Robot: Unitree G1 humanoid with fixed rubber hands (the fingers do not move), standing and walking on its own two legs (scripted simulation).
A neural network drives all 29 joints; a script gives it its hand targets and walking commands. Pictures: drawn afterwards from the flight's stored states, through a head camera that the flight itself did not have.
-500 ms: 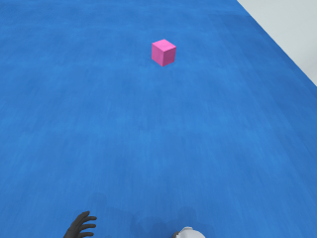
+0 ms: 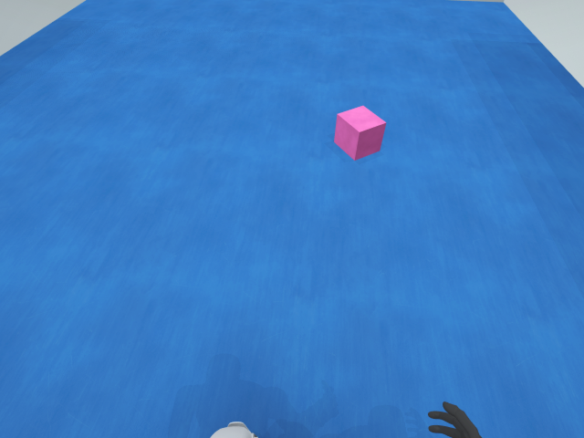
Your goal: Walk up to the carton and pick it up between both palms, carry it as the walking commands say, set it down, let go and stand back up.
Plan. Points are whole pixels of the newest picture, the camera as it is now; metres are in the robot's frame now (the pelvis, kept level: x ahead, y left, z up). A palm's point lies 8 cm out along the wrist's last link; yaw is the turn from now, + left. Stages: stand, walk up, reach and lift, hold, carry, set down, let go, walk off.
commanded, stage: walk up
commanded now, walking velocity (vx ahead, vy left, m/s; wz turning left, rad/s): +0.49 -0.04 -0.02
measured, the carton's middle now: (358, 132) +1.80 -0.19 -0.68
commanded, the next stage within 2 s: none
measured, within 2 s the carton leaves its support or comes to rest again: neither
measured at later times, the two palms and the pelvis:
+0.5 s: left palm (210, 302) +0.38 +0.20 -0.13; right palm out of the picture +0.12 -0.25 -0.10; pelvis +0.24 -0.02 +0.01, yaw -1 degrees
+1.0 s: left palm (226, 297) +0.38 +0.17 -0.11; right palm (454, 220) +0.63 -0.30 -0.12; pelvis +0.48 -0.07 +0.01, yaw +0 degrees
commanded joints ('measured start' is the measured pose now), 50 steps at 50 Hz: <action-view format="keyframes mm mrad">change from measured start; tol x32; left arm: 1 12 181 35 -22 -11 0 12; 26 -465 64 13 -209 5 65 -75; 31 40 295 93 -61 45 -2 -13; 50 -9 134 22 -25 2 -6 5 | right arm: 1 -40 -57 -2 -47 -7 -31 -11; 5 510 -367 -79 103 -27 -49 -67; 50 -85 -14 0 -46 2 -10 5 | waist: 1 -47 -150 56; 5 -238 308 -273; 28 -93 210 3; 31 69 -380 -259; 50 -24 -234 87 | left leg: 1 108 -29 31 -80 -79 15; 3 401 -44 56 -148 -73 50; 5 825 466 -757 -383 -94 144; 11 308 196 -192 -425 80 107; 27 423 220 -43 -440 53 121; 33 -196 24 -143 651 -373 86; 50 64 -17 22 -16 28 0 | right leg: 1 -101 -219 128 -43 413 -128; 7 -680 -34 215 1006 -97 -42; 26 -548 -59 29 280 189 18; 29 -188 -18 -42 212 151 -37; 31 156 -379 510 41 -117 -112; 38 -221 -277 259 -36 320 -86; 50 -201 -188 54 -145 185 -116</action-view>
